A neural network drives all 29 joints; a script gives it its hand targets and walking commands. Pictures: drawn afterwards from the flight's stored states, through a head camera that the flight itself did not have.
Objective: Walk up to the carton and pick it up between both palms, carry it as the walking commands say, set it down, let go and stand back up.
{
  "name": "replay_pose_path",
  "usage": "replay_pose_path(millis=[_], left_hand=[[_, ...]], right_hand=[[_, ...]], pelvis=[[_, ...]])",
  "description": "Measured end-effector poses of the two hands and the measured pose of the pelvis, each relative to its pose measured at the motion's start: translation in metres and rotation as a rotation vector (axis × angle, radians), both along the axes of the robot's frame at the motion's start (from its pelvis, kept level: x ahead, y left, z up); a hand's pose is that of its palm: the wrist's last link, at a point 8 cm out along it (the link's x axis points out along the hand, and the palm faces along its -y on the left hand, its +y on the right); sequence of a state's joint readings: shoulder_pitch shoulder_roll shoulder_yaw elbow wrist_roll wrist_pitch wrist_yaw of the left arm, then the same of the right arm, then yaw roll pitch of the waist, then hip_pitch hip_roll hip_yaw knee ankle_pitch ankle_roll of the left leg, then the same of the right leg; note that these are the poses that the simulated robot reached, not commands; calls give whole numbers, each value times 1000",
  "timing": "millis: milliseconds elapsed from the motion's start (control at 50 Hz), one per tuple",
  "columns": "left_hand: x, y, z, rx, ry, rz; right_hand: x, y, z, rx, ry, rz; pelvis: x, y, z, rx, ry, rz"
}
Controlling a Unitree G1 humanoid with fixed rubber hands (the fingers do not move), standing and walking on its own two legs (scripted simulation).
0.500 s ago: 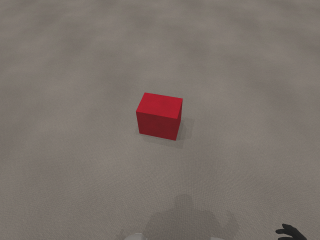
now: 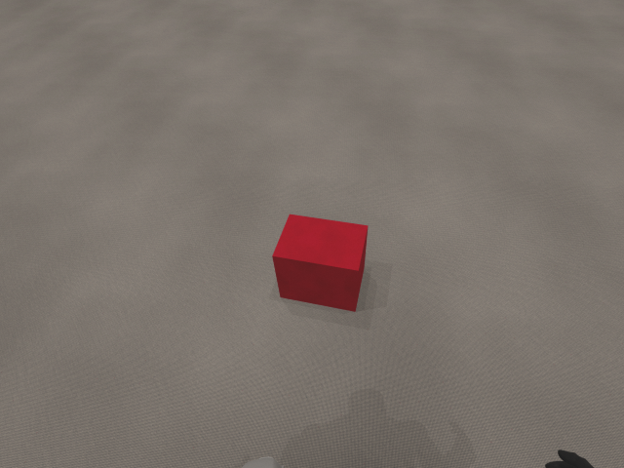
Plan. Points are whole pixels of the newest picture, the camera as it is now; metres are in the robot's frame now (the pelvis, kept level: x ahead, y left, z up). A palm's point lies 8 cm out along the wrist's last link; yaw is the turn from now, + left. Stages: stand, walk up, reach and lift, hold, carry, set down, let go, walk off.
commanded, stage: walk up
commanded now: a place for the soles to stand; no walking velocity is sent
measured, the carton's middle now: (322, 262) +0.90 +0.00 -0.62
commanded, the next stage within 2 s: none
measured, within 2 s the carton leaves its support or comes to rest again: neither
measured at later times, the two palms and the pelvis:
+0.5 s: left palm out of the picture +0.16 +0.36 -0.11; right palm (535, 415) +0.21 -0.28 -0.10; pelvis +0.12 +0.04 -0.01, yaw +0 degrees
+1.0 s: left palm (100, 357) +0.33 +0.38 -0.10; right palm (492, 366) +0.29 -0.25 -0.12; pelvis +0.24 +0.06 -0.01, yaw -2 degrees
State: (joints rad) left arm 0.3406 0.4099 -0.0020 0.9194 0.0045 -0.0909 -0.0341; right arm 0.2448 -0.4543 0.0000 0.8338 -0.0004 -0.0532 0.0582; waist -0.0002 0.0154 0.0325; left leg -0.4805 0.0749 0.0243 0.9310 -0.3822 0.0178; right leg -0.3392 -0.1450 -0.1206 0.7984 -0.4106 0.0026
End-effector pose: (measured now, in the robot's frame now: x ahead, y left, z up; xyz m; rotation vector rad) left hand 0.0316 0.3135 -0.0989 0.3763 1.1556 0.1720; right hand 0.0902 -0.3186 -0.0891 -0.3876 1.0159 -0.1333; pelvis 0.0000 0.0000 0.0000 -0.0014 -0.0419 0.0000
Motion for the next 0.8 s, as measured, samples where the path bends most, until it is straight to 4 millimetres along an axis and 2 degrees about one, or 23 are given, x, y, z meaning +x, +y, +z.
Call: replay_pose_path(millis=[60, 100, 240, 300, 340, 440, 520, 600, 700, 800], left_hand=[[10, 20, -16, -6, 36, 10], [26, 25, -19, -4, 50, 11], [108, 28, -6, 2, -72, -35], [135, 24, -1, 20, -118, -58], [141, 23, 0, 27, -132, -56], [133, 30, 0, 23, -60, -23], [130, 48, -10, 8, 3, -3], [145, 72, -29, 1, 50, 9], [197, 79, -24, -6, 2, -5], [253, 77, -14, 9, -74, -41]], right_hand=[[13, 8, -2, -39, 1, 8], [15, 16, -1, -37, 15, -8], [23, 24, -9, -16, 79, -26], [34, 21, -17, 0, 90, -31], [46, 22, -21, 9, 92, -33], [92, 32, -14, 13, 39, -23], [127, 45, -5, -12, 5, -13], [144, 57, -6, -54, 5, -6], [144, 72, -7, -47, 61, -30], [148, 74, -17, -22, 90, -52]], pelvis=[[16, 16, -11, -18, 2, 2], [26, 20, -9, -1, 5, -1], [56, 24, -7, 12, 29, -2], [69, 18, -10, 24, 42, -5], [80, 17, -11, 21, 33, -1], [106, 27, -6, 9, 15, -2], [128, 43, -8, -13, 4, -3], [150, 64, -19, -26, 9, -3], [173, 74, -14, -14, 23, -3], [193, 73, -15, 5, 26, -16]])
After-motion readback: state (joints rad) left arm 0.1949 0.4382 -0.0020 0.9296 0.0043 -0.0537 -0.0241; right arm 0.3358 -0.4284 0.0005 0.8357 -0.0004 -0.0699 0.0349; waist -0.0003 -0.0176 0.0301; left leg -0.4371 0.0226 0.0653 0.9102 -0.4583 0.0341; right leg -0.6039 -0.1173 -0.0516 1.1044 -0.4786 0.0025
